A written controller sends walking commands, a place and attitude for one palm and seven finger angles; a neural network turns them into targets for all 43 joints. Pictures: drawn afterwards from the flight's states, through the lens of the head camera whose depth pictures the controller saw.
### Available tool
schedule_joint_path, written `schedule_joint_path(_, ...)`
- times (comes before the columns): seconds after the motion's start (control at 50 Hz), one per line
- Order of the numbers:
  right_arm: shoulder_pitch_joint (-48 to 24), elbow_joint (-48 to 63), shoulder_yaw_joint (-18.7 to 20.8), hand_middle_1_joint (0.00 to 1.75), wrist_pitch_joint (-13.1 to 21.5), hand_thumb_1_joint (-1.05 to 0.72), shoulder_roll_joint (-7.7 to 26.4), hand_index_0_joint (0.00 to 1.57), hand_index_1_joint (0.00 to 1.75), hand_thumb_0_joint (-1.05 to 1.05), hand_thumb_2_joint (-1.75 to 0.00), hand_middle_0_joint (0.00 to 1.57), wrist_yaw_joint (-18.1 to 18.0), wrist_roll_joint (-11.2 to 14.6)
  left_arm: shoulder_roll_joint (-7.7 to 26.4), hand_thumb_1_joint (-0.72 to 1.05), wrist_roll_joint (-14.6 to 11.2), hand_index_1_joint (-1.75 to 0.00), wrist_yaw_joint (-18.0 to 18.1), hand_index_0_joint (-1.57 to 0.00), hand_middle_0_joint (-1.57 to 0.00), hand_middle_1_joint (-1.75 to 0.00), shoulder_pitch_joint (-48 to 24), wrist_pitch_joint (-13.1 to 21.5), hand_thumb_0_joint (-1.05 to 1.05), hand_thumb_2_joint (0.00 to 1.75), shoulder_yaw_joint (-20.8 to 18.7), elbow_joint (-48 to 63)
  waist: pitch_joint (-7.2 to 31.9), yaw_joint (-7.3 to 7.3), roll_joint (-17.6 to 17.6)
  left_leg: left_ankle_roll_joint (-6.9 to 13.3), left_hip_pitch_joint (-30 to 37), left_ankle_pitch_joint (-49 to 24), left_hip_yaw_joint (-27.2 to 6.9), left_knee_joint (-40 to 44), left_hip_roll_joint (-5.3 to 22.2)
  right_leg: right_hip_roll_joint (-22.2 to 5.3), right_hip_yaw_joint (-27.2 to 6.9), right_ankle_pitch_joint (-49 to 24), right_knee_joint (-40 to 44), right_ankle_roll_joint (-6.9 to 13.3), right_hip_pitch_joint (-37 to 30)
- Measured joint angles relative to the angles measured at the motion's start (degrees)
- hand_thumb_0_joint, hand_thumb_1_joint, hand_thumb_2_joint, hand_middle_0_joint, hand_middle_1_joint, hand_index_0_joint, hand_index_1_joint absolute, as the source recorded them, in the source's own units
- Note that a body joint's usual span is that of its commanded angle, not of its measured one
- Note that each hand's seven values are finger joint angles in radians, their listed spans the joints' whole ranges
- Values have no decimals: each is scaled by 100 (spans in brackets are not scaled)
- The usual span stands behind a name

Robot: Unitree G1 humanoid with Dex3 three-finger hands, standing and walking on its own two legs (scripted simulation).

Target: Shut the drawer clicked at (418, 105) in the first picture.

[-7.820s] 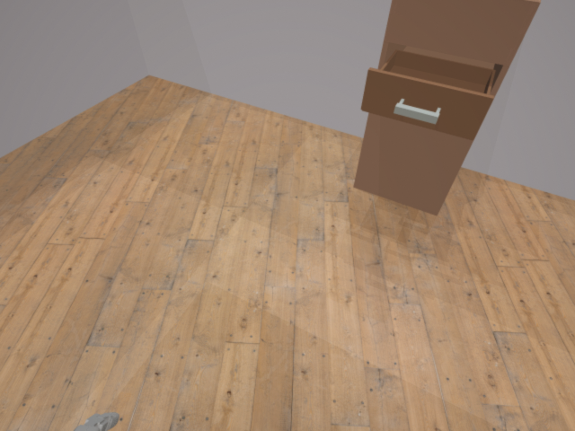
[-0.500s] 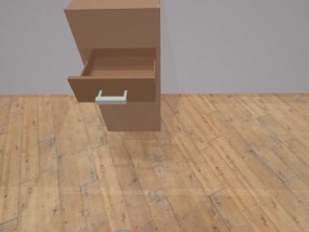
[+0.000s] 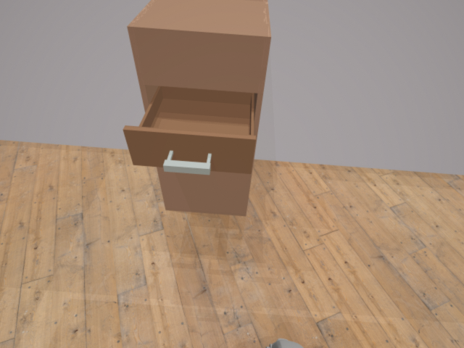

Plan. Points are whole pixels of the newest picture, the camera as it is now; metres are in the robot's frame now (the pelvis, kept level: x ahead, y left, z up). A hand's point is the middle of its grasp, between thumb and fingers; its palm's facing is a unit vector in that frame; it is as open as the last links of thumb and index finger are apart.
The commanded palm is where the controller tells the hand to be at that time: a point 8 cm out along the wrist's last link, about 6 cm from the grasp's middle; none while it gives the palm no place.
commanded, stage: take the last steps up to it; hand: left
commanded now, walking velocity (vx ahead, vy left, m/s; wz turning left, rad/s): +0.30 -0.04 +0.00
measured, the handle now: (188, 161) +0.64 +0.16 -0.11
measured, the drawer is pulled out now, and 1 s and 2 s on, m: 0.25 0.25 0.25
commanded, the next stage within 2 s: come to a stop and stand still in 0.72 s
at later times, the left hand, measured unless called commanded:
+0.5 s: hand (185, 332) +0.19 +0.10 -0.16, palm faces +0.09 -0.96 -0.26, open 7.1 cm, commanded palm none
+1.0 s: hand (188, 321) +0.22 +0.10 -0.19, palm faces +0.14 -0.98 -0.17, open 7.3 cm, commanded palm none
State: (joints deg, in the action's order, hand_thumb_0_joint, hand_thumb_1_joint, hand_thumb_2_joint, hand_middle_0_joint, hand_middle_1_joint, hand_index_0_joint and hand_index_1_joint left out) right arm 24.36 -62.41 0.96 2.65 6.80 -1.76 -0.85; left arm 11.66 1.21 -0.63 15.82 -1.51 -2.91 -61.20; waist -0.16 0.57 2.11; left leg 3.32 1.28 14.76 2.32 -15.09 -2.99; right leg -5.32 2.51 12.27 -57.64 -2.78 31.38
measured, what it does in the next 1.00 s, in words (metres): walks ahead: right foot, then left foot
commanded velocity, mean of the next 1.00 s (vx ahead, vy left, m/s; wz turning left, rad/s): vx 0.13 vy -0.01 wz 0.04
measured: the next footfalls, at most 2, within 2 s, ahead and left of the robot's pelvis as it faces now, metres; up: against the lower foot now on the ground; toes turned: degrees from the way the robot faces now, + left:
right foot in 0.22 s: +0.21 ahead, -0.15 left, +0.00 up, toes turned -7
left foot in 0.84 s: +0.34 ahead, +0.06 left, +0.00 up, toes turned +10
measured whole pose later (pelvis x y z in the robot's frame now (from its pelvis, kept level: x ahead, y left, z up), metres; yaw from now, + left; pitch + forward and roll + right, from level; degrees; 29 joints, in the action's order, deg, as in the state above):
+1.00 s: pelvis +0.29 -0.05 -0.01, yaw +3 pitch -2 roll +1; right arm 5.8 -59.6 1.2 2.3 7.0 -3.0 0.0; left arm 6.8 0.1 2.9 19.9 0.2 -0.8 -66.3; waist -5.4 -2.4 2.3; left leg 2.0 -11.7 13.4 8.0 -27.3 0.1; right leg -4.2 2.3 28.8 -48.5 -1.3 17.5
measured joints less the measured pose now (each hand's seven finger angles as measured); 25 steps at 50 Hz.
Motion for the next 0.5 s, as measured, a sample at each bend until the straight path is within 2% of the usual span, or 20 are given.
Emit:
schedule_joint_path(0.12,388,-271,29,30,26,-90,-27,21,30,0,-90,20,-18,-76,-159,91,-35,-30,-28,-20,-19,-30,-523,63,1,90,21,139,-145,274,-162,-183,253,321,-32,-23,125,26,171,286,1118,133,-193)
schedule_joint_path(0.2,547,-421,57,30,-2,-90,38,21,30,0,-90,20,-2,-88,-247,91,-46,-30,-51,-20,-19,-30,-867,244,1,90,36,320,-253,380,-341,-400,259,859,-31,-544,345,204,348,175,2206,324,-677)
schedule_joint_path(0.22,589,-461,62,30,-8,-90,37,21,30,0,-90,20,17,-65,-248,91,-36,-30,-50,-20,-19,-30,-930,347,0,90,43,372,-276,360,-355,-420,110,1094,-46,-1022,401,241,395,-170,2429,459,-826)
schedule_joint_path(0.26,485,-524,73,30,-76,-90,60,21,30,0,-90,20,55,-6,-297,91,-43,-30,-8,-20,-19,-30,-1044,536,0,90,48,426,-391,314,-422,-320,-587,1381,-162,-2829,492,309,527,-140,2139,659,-862)
schedule_joint_path(0.3,330,-508,128,30,-131,-90,118,21,30,1,-90,20,78,20,-357,91,-76,-30,24,-20,-19,-30,-1003,598,0,90,70,417,-401,264,-451,-226,-1331,1260,-219,-4424,517,354,640,118,2188,730,-1131)
schedule_joint_path(0.34,113,-416,185,30,-179,-90,205,20,30,1,-90,20,91,-4,-411,91,-86,-30,74,-20,-20,-30,-837,582,0,90,80,351,-319,197,-445,-207,-1960,860,-123,-5185,611,400,687,141,2492,723,-1445)
schedule_joint_path(0.42,-410,-67,281,30,-225,-91,353,20,30,1,-90,20,112,-71,-340,96,-112,-30,229,-21,-20,-30,-469,616,-3,90,-38,232,-138,124,-465,-314,-2874,160,-52,-5121,847,523,767,-25,3214,783,-1966)
schedule_joint_path(0.5,-909,231,329,30,-237,-91,427,20,30,0,-90,20,167,-99,-272,96,-58,-30,196,-20,-20,-30,-58,591,-3,90,14,20,-10,52,-483,-439,-3278,-303,-27,-4530,982,628,755,-92,3698,820,-2309)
